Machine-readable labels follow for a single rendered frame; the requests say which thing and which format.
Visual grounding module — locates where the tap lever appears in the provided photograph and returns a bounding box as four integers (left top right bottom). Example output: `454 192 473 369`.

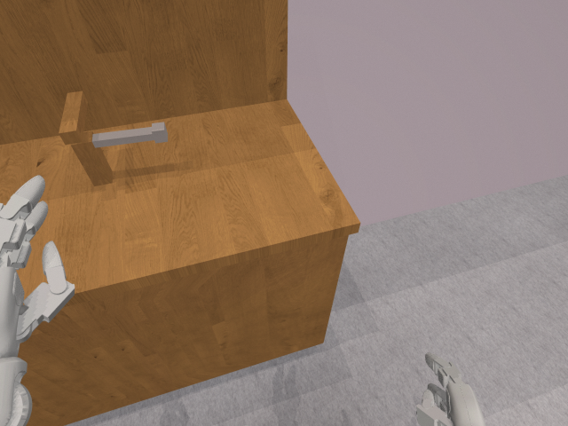
92 122 168 148

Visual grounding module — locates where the left robot hand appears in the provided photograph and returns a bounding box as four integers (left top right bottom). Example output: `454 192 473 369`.
0 175 75 359

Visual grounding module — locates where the robot left forearm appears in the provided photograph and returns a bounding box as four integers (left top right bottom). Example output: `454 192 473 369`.
0 357 32 426

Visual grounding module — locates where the counter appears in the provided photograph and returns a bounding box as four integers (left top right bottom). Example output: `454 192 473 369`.
0 0 360 426

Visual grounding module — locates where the right robot hand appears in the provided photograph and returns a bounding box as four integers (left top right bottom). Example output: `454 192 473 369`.
416 352 485 426

